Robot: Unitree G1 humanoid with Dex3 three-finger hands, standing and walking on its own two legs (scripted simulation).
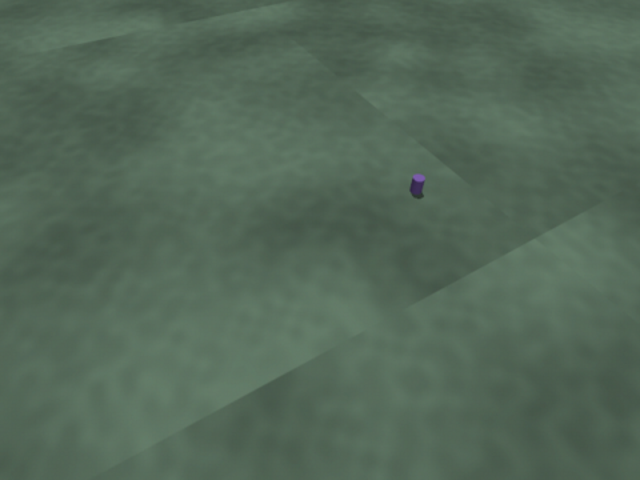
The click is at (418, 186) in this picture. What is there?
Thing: low tin
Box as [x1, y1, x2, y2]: [410, 174, 424, 194]
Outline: 420,174 415,174 413,176 410,187 410,191 416,194 421,191 424,177
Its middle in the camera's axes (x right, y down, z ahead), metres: +0.46 -0.25 +1.81
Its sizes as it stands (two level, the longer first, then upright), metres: 0.055 0.055 0.079
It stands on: the floor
